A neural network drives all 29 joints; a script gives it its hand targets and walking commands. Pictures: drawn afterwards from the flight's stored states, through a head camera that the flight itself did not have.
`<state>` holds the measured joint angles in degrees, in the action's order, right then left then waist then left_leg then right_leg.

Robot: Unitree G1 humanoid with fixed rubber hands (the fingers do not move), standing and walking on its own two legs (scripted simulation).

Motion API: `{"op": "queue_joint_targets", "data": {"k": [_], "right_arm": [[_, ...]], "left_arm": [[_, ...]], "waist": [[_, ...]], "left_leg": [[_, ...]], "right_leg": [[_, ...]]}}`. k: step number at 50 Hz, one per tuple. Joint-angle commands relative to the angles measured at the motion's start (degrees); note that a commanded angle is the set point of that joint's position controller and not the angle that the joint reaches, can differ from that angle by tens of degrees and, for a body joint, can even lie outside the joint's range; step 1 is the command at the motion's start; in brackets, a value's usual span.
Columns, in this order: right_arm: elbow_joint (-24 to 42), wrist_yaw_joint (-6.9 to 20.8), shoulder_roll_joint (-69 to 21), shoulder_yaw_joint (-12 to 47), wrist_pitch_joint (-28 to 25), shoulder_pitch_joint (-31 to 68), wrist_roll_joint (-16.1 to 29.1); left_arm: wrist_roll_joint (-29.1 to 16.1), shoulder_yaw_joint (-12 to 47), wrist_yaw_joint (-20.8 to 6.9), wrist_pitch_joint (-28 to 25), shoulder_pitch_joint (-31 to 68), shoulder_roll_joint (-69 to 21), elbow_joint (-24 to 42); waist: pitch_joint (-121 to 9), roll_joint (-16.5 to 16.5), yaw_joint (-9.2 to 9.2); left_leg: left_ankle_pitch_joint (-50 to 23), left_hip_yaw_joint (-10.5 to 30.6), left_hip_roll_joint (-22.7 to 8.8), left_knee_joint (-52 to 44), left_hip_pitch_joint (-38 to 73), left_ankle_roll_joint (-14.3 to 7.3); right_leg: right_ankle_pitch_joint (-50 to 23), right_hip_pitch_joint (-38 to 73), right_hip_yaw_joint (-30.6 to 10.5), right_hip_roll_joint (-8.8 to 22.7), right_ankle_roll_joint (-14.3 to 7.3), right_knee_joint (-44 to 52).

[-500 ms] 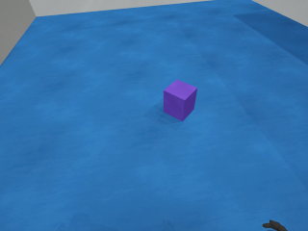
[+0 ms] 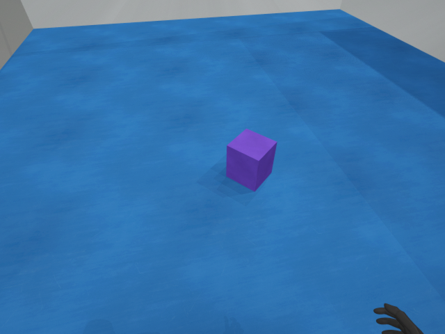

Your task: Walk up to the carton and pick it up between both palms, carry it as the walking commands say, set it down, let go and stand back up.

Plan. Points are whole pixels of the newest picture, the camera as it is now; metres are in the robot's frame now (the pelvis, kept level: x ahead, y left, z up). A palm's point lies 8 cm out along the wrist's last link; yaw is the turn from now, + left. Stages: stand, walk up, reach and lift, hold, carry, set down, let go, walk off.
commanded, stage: walk up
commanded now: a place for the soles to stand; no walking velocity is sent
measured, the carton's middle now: (250, 159) +1.22 -0.11 -0.62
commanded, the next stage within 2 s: none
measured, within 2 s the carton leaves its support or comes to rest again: neither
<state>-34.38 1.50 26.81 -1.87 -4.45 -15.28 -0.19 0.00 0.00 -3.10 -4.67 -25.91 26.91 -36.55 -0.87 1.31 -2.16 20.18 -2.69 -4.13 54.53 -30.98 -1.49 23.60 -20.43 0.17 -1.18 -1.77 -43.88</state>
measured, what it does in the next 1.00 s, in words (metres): walks ahead: left foot, then right foot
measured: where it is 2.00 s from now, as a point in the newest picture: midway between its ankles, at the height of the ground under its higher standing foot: (236, 306)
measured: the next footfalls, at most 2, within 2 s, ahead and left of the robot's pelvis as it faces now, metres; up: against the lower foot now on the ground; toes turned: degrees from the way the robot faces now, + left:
left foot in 0.16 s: +0.19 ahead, +0.13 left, +0.00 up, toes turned +4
right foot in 0.46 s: +0.18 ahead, -0.13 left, +0.00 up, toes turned -3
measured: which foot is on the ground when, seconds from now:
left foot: up 0.00-0.14, down 0.16-0.46, up 0.48-0.68, down 0.70-1.00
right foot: down 0.00-0.20, up 0.22-0.44, down 0.46-0.72, up 0.74-1.00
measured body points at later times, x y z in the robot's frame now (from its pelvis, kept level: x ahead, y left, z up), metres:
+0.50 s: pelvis +0.10 +0.00 +0.00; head +0.10 +0.00 +0.45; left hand +0.20 +0.32 -0.08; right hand +0.22 -0.33 -0.06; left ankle +0.15 +0.13 -0.70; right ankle +0.14 -0.12 -0.71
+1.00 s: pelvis +0.21 +0.00 +0.00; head +0.21 +0.01 +0.45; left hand +0.32 +0.32 -0.08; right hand +0.30 -0.33 -0.05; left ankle +0.26 +0.12 -0.71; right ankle +0.24 -0.13 -0.69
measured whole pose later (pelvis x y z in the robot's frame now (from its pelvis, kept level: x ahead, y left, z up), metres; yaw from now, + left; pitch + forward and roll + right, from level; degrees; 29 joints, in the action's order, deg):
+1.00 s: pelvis +0.21 +0.00 +0.00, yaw -5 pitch -2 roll -1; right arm -34.4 1.7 27.1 -1.9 -6.0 -18.1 -0.2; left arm 0.0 0.0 -3.1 -5.5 -23.5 28.2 -36.8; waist 1.4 0.1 0.9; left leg 19.4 -5.2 -4.8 43.7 -22.6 -2.3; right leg 25.2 -24.4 0.2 0.4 -1.5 -48.4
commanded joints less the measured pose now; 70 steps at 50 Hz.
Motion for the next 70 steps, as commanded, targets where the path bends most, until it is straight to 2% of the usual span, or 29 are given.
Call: {"op": "queue_joint_targets", "data": {"k": [1, 6, 9, 10, 11, 12, 15, 21, 23, 24, 25, 27, 30, 35, 36, 37, 38, 41, 48, 50, 51, 53, 55, 60, 63, 64, 65, 66, 70], "right_arm": [[3.9, 1.1, 12.3, -5.2, -1.7, 7.1, -0.3], [4.5, 1.0, 8.3, -4.3, -3.1, 6.7, -0.6], [-0.3, -0.2, 10.8, -5.9, -4.1, -6.4, -1.5], [-1.4, -0.9, 16.2, -7.5, -4.7, -13.2, -1.9], [-1.4, -0.7, 19.5, -8.2, -4.2, -12.9, -1.2], [-0.9, -0.4, 18.5, -7.8, -3.7, -8.5, -0.1], [0.5, 0.1, 17.1, -7.2, -2.6, -1.7, -0.5], [1.5, 1.0, 17.4, -7.4, -1.5, -1.3, -1.0], [2.7, 1.2, 13.0, -6.1, -0.6, 0.0, -1.1], [4.1, 1.0, 7.3, -4.1, -0.8, 1.2, -0.9], [5.0, 0.8, 9.1, -4.2, -0.2, 6.4, -0.2], [3.6, 0.8, 13.4, -5.0, -0.9, 5.9, 0.3], [2.9, 1.1, 10.7, -4.8, -2.2, 1.6, -0.5], [0.7, 0.6, 9.0, -5.3, -3.4, -5.6, -0.7], [-1.5, -0.1, 11.3, -6.3, -3.7, -10.8, -1.3], [-2.0, -0.7, 17.6, -8.0, -4.4, -15.6, -1.8], [-1.6, -0.4, 20.3, -8.5, -4.0, -14.8, -1.2], [0.2, 0.1, 18.0, -7.5, -2.3, -3.6, 0.2], [0.7, 1.1, 18.2, -8.0, -1.4, -4.9, -1.0], [1.4, 1.3, 16.6, -7.2, -0.8, -3.3, -0.7], [1.6, 1.3, 13.5, -6.2, -0.5, -2.3, -0.9], [4.7, 1.0, 8.5, -4.0, -0.2, 4.4, 0.2], [3.4, 0.6, 13.2, -4.8, -0.8, 4.7, 0.3], [2.8, 1.2, 9.8, -4.7, -2.4, 0.9, -0.4], [-0.5, 0.6, 10.5, -5.7, -3.2, -8.4, -0.9], [-2.3, -0.2, 14.3, -7.3, -3.6, -13.6, -1.3], [-1.6, -0.4, 21.0, -9.0, -4.1, -16.5, -1.6], [-1.2, -0.3, 20.6, -8.9, -3.6, -14.0, -0.5], [0.0, 0.1, 18.2, -7.5, -2.2, -5.2, -0.6]], "left_arm": [[1.3, -8.9, 1.8, -2.1, -3.5, 17.9, -0.3], [0.6, -7.0, 1.4, -2.2, -4.1, 15.9, -0.3], [0.0, -5.3, 1.0, -1.6, 1.0, 11.0, 2.1], [-0.5, -3.9, 0.8, -1.6, 0.4, 6.7, 2.9], [0.3, -4.9, 1.4, -1.4, 2.0, 10.1, 2.5], [0.5, -5.9, 1.5, -0.9, 3.6, 13.9, 1.1], [0.8, -6.8, 0.3, -0.6, 0.1, 13.4, -0.6], [0.6, -6.7, -0.7, -1.4, 0.1, 11.0, -0.2], [1.1, -7.9, 0.4, -2.7, -11.0, 12.3, -4.0], [2.0, -9.6, 1.3, -3.0, -15.1, 17.5, -4.9], [1.9, -9.7, 2.0, -3.2, -10.5, 21.7, -2.5], [0.6, -9.1, 2.3, -2.9, -3.4, 19.7, -0.7], [0.9, -8.0, 2.5, -2.8, -5.4, 17.1, -1.1], [0.2, -6.4, 1.8, -1.8, 3.9, 15.0, 1.3], [0.1, -5.2, 1.7, -1.8, 3.5, 11.5, 1.8], [-0.3, -3.9, 1.4, -2.0, 3.2, 6.5, 2.7], [0.3, -5.0, 2.0, -1.4, 5.8, 10.8, 1.9], [0.7, -6.8, 1.5, -0.7, 2.8, 15.0, -1.7], [0.7, -6.8, -0.2, -1.1, 3.9, 12.3, -0.4], [0.8, -6.9, 0.3, -2.4, -0.6, 11.6, -1.4], [1.2, -7.7, 0.9, -3.1, -6.7, 12.9, -3.7], [2.0, -9.4, 2.4, -3.7, -9.8, 21.6, -3.2], [0.7, -8.9, 2.8, -3.1, -3.8, 20.0, -1.4], [0.8, -7.6, 2.6, -2.5, -1.7, 18.4, -1.2], [0.3, -6.1, 2.0, -1.7, 4.6, 15.0, 0.6], [0.3, -4.6, 1.8, -1.5, 4.2, 10.2, 0.9], [0.2, -3.9, 1.8, -1.4, 5.6, 7.4, 2.6], [0.8, -5.3, 2.4, -0.9, 9.5, 12.6, 1.2], [1.2, -6.7, 1.5, -0.9, 3.7, 14.7, -1.8]], "waist": [[9.8, -4.4, -1.48], [0.9, -12.1, -1.92], [-7.4, -1.7, 5.12], [-12.1, 10.9, 8.81], [-6.0, 10.6, 8.42], [1.5, 2.0, 6.40], [7.7, 7.4, 1.95], [5.1, 9.3, 2.86], [-2.5, 0.2, -3.49], [-2.4, -14.1, -5.92], [4.4, -12.7, -5.29], [10.0, -4.3, -2.03], [0.9, -10.1, -1.89], [-3.6, -10.3, 3.93], [-7.1, -2.4, 6.57], [-8.8, 14.0, 9.62], [-1.6, 10.6, 8.90], [8.6, 4.8, 2.31], [4.5, 10.7, 5.11], [1.1, 7.8, 1.77], [-3.2, 1.6, -1.67], [1.5, -14.1, -5.32], [6.4, -4.9, -2.81], [0.1, -11.9, -1.22], [-4.5, -7.8, 4.66], [-6.6, 4.8, 7.38], [-5.1, 17.0, 9.78], [2.4, 4.9, 8.98], [6.8, 7.2, 3.57]], "left_leg": [[-0.9, 6.8, -2.3, 4.6, -23.4, -0.8], [4.2, 1.3, 1.0, -11.0, -8.3, -1.1], [-5.9, 1.7, 3.5, -23.2, 26.1, -3.0], [9.2, 22.5, -9.5, -30.1, 40.2, -6.7], [24.6, 39.9, -20.8, -38.5, 34.7, -11.5], [35.4, 38.8, -20.6, -41.1, 24.3, -14.1], [29.9, 24.5, -16.2, -42.5, 10.1, -11.7], [19.5, 13.5, -13.8, -34.3, 7.8, -11.9], [18.3, 3.4, -6.5, -13.7, -1.4, -7.0], [14.1, -3.0, -0.6, 4.1, -15.1, -2.9], [9.1, 1.2, 2.1, 11.5, -26.5, -0.7], [2.1, 6.5, -2.5, 9.6, -24.8, -1.4], [6.2, 3.7, -1.4, -0.2, -16.4, -0.6], [-5.5, -0.8, 2.0, -18.0, 12.5, -2.0], [-2.7, 2.7, 2.9, -21.1, 26.4, -3.0], [15.9, 26.4, -11.6, -30.5, 37.8, -7.2], [31.2, 41.7, -21.6, -41.4, 29.0, -10.6], [34.9, 29.7, -17.6, -42.5, 11.1, -11.7], [21.2, 17.9, -14.9, -36.3, 13.0, -12.9], [17.2, 11.1, -12.4, -28.4, 8.2, -10.5], [16.6, 5.1, -7.9, -16.0, 1.1, -7.5], [10.9, -0.5, 2.8, 11.5, -26.4, -0.4], [4.3, 5.9, -2.3, 10.6, -25.4, -1.1], [7.4, 2.2, -0.6, -5.5, -10.3, -0.9], [-1.7, 0.7, 2.4, -19.0, 15.9, -2.3], [7.5, 10.8, -2.1, -25.2, 28.5, -3.3], [29.6, 38.9, -18.5, -37.9, 34.8, -8.5], [38.2, 44.6, -21.2, -43.5, 25.1, -10.7], [26.8, 26.0, -15.6, -40.1, 11.6, -12.0]], "right_leg": [[20.0, 12.2, -34.9, 17.8, -13.9, 29.8], [-16.2, 11.8, -20.2, 16.0, -13.6, 18.3], [-19.3, -5.3, -9.7, 9.4, -7.5, 0.3], [-12.3, -20.6, -3.4, 3.1, -3.1, -18.9], [4.1, -31.1, -1.4, 1.4, -1.3, -25.7], [2.0, -29.8, -4.7, 4.6, -0.9, -26.3], [0.3, -20.8, -2.4, 6.7, 1.1, -17.4], [4.0, -5.9, 2.9, 4.3, 0.8, 2.7], [1.1, 15.0, 2.3, -0.3, -1.2, 15.6], [13.5, 21.7, -20.1, 10.6, -6.1, 23.0], [31.9, 16.3, -46.1, 21.8, -12.5, 32.6], [24.8, 12.7, -38.6, 19.7, -13.8, 30.1], [-4.9, 15.8, -25.1, 16.8, -15.1, 20.4], [-11.9, -2.6, -12.9, 13.5, -10.3, 9.8], [-12.4, -11.4, -9.4, 9.9, -7.8, -1.3], [-6.0, -27.9, -1.2, 2.3, -2.6, -21.5], [3.8, -34.2, -1.0, 2.2, -1.2, -27.2], [-0.2, -25.3, -2.9, 7.1, 1.2, -20.8], [6.2, -12.4, 1.9, 5.0, 1.0, -2.0], [-1.0, -0.3, 3.5, 3.0, -0.6, 10.5], [-0.4, 12.4, 2.4, 0.4, -1.6, 14.1], [27.8, 20.0, -44.4, 21.6, -12.7, 30.3], [20.0, 16.1, -37.5, 20.4, -14.8, 27.4], [-5.0, 9.7, -22.2, 18.4, -15.5, 17.4], [-3.2, -6.9, -11.4, 13.3, -9.5, 6.5], [2.9, -20.2, -4.6, 7.7, -5.9, -7.4], [4.8, -35.8, 2.7, 2.1, -1.5, -22.4], [3.3, -37.0, -2.9, 4.6, -0.8, -26.9], [1.5, -21.4, -1.0, 7.0, 1.4, -17.1]]}}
